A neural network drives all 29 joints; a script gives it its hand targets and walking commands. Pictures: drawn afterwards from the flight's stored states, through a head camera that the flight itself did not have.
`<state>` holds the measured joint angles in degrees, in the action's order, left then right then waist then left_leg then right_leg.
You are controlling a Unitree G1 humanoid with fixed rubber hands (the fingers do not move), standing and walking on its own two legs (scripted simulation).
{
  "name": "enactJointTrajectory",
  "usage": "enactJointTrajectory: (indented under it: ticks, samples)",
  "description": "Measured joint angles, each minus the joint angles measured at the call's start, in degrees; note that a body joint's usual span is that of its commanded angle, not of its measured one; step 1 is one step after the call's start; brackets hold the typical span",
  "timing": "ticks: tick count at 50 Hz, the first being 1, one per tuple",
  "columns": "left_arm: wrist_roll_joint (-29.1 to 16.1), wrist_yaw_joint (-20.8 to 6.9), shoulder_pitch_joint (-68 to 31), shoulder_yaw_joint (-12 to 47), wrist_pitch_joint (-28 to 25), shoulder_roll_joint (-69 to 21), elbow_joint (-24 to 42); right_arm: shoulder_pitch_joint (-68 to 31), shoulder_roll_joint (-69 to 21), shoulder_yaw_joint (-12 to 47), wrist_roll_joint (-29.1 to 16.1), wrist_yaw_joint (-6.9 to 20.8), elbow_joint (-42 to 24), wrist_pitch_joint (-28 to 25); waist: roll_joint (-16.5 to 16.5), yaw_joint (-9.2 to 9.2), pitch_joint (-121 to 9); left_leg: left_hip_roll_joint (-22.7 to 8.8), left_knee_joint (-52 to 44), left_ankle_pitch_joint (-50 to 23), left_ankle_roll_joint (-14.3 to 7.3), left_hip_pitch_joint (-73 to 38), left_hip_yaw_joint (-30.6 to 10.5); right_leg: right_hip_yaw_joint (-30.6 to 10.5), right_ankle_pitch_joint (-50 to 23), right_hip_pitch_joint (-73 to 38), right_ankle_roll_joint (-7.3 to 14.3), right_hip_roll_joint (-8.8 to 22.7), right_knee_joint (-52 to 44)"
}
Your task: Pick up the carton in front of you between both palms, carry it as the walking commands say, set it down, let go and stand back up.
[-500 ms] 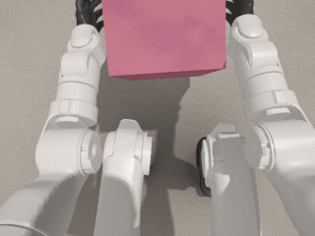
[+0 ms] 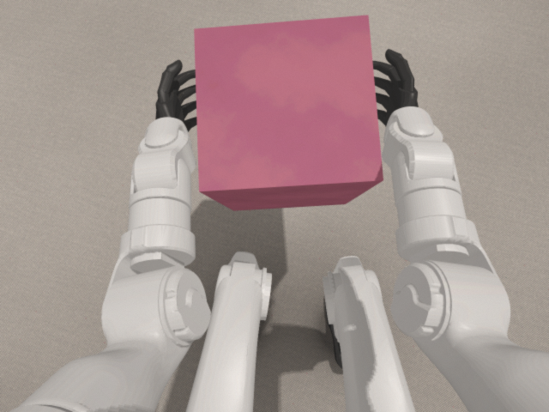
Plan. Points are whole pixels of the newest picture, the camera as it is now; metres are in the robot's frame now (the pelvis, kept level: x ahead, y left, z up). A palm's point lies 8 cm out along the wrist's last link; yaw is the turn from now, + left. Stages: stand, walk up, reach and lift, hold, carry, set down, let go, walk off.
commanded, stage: reach and lift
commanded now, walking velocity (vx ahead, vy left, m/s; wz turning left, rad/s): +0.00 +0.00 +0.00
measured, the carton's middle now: (285, 135) +0.49 +0.03 -0.13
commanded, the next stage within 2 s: none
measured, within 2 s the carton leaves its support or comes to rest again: neither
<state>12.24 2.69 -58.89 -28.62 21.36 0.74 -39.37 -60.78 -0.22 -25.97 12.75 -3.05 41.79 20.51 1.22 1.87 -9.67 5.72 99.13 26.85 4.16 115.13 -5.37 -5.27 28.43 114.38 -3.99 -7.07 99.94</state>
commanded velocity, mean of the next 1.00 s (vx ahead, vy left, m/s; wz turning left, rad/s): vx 0.00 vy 0.00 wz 0.00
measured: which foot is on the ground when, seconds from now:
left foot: down 0.00-1.00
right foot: down 0.00-1.00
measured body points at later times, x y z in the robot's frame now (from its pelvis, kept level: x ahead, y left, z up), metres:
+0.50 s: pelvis +0.05 +0.00 +0.14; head +0.20 +0.00 +0.56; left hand +0.45 +0.17 +0.09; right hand +0.47 -0.13 +0.10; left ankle +0.12 +0.13 -0.46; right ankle +0.11 -0.13 -0.46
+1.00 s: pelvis +0.10 +0.00 +0.26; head +0.12 +0.00 +0.71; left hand +0.42 +0.16 +0.24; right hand +0.42 -0.14 +0.25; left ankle +0.12 +0.13 -0.46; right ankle +0.11 -0.13 -0.46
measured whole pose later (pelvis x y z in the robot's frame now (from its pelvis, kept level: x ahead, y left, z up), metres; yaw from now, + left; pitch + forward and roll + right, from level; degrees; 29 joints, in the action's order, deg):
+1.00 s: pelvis +0.10 +0.00 +0.26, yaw +1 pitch +10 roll +0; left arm 11.5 2.3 -16.5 -16.7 24.1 -7.8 -27.4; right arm -16.0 -8.6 -15.8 11.3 -2.3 27.1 23.6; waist 0.4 0.2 -8.6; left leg 3.3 36.8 16.7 1.1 29.6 -8.0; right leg -8.3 17.8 28.7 -1.0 -3.4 37.2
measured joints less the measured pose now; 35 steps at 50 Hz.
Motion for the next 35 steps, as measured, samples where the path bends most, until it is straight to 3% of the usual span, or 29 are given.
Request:
enactJointTrajectory:
  ticks: [11,35]
  samples:
    - [-2.1,0.7,10.2,3.5,0.1,-2.4,3.4,11.1,-2.2,3.1,-2.4,-0.6,-4.5,0.3,-0.2,-0.17,-2.9,-0.2,-9.1,0.9,-0.6,-13.5,-0.4,-0.6,0.7,-13.5,0.6,0.3,-9.2]
    - [-1.3,-0.2,30.4,7.7,-3.1,-6.5,4.7,32.6,-6.9,6.2,-1.7,0.0,-7.4,-2.8,-0.7,-1.05,-2.8,-1.2,-39.2,-3.7,-2.1,-54.4,-1.9,-2.1,-4.0,-54.5,2.3,2.0,-39.5]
